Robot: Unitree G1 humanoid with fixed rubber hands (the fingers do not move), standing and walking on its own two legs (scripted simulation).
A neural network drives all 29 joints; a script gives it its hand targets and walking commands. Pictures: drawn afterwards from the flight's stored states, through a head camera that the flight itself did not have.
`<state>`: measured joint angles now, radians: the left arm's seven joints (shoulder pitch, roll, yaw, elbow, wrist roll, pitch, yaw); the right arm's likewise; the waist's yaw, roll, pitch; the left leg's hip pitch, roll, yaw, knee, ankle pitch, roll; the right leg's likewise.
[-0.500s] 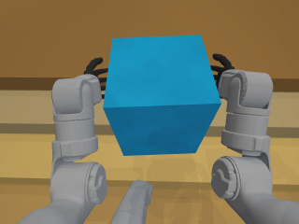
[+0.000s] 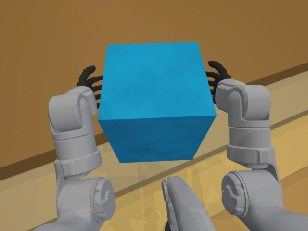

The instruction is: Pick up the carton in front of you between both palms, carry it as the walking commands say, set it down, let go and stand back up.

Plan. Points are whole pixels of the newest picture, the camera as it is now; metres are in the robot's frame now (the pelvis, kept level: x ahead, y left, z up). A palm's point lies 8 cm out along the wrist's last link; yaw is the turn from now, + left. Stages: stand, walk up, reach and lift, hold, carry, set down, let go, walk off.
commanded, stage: carry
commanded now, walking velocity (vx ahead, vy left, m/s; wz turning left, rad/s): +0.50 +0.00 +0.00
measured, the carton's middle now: (154, 109) +0.40 -0.06 +0.07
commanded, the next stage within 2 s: none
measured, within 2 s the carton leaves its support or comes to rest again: neither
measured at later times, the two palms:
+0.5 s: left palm out of the picture +0.67 +0.20 +0.33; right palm out of the picture +0.71 -0.10 +0.32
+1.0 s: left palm out of the picture +0.99 +0.21 +0.43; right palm out of the picture +0.98 -0.09 +0.44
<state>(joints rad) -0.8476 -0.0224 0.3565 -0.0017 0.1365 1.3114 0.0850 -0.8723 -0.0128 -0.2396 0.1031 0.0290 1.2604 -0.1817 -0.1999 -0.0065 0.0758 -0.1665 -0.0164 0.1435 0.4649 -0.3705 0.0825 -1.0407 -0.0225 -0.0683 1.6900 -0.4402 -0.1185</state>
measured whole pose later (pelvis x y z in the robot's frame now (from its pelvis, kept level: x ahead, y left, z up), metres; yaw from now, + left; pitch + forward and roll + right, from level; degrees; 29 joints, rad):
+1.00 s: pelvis +0.60 +0.06 +0.24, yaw +2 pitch +4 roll -1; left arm -0.90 0.02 0.30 0.05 0.11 1.38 0.12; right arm -0.90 -0.01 -0.27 0.09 -0.03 1.34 -0.16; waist -0.10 -0.03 -0.02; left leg -0.08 0.04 0.11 0.38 -0.37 0.01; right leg -1.17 -0.09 -0.09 1.65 -0.47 -0.11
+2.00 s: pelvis +1.16 +0.07 +0.36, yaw +1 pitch +6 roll +0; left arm -0.72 0.02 0.23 0.14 0.05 1.27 0.12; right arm -0.68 0.04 -0.22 0.11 -0.08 1.26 -0.13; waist 0.00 -0.02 -0.05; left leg -0.19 0.02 0.12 0.38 -0.29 0.01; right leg -0.57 -0.06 -0.10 0.56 -0.14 0.01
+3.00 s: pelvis +1.64 +0.08 +0.35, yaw +3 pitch +4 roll -1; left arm -0.18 -0.14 0.12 -0.23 0.14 1.22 0.07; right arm -0.18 0.14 -0.12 -0.25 -0.15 1.24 -0.08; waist 0.00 0.04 -0.18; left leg -0.15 0.08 0.14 0.50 -0.40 -0.03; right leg -0.36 -0.04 -0.22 0.52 -0.21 -0.05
